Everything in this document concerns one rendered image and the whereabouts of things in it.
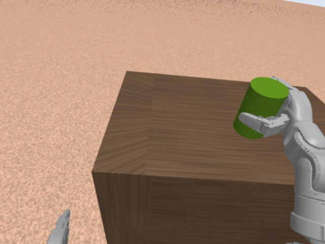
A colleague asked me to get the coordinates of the right robot hand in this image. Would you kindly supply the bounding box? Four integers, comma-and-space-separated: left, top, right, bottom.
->
238, 76, 313, 137

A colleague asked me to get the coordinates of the can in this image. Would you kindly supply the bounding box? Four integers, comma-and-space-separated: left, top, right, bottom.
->
233, 77, 289, 139

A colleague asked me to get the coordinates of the right robot arm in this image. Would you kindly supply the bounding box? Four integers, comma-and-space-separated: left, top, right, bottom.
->
282, 121, 325, 244

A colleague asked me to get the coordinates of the left robot hand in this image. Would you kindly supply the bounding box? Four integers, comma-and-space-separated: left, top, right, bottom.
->
46, 209, 70, 244

